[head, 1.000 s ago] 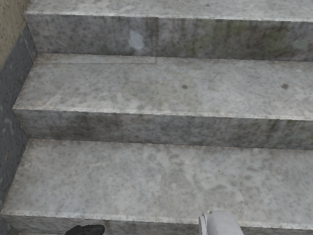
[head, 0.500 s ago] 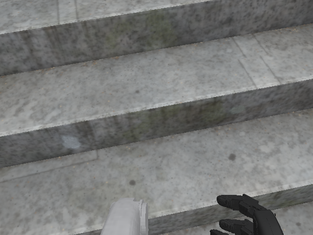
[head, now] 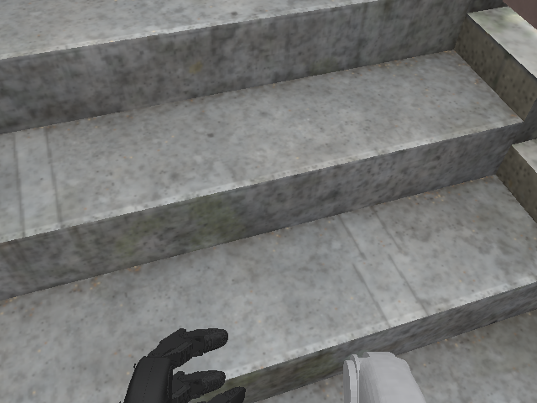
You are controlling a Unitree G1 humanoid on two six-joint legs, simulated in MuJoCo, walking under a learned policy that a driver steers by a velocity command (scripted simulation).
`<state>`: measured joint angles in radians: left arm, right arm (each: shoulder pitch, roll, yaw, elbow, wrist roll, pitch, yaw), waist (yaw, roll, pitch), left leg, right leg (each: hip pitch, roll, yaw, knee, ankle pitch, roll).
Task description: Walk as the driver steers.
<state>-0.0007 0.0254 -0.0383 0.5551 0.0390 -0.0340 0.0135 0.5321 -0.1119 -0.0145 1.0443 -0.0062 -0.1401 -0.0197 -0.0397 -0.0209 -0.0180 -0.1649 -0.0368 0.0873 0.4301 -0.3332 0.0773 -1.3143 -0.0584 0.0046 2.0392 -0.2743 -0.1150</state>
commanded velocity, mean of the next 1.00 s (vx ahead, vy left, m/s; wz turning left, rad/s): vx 0.35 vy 0.00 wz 0.49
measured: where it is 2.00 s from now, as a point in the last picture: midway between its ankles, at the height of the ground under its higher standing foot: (197, 178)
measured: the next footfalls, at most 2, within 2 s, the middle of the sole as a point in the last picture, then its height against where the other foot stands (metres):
right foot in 0.16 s outside the picture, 0.17 m higher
left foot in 0.68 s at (188, 310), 0.17 m higher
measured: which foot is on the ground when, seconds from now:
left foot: down 0.00-0.18, up 0.20-0.66, down 0.68-1.00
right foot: up 0.00-0.14, down 0.16-0.70, up 0.72-1.00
